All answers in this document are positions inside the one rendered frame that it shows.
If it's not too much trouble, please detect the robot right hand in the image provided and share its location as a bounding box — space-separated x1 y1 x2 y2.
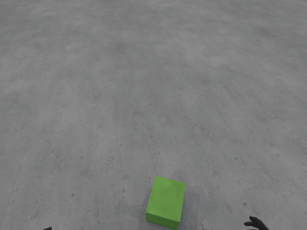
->
244 216 269 230

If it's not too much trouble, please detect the carton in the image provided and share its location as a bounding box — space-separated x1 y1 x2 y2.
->
146 175 186 230

